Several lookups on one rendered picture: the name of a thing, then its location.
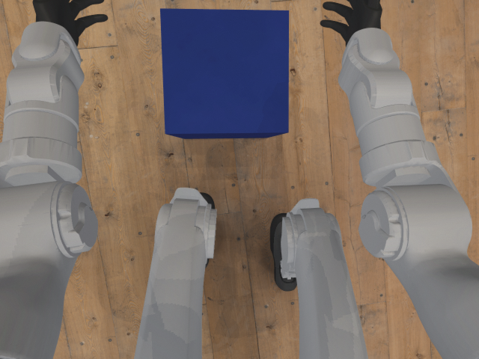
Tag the robot foot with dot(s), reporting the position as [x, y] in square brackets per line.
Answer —
[289, 283]
[210, 201]

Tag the robot left hand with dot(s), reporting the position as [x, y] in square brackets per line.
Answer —
[63, 12]

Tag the robot right foot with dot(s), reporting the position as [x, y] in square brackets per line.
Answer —
[289, 283]

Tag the robot right forearm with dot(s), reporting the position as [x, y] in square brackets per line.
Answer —
[393, 145]

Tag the robot left upper arm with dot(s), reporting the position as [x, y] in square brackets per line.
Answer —
[44, 227]

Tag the robot left forearm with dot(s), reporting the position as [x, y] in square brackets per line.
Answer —
[41, 114]

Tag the carton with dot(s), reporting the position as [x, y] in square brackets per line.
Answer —
[225, 73]

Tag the robot right upper arm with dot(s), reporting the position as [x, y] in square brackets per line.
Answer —
[423, 233]

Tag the robot left foot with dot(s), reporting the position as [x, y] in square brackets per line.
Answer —
[210, 201]

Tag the robot right hand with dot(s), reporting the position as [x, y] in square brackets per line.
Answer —
[363, 14]

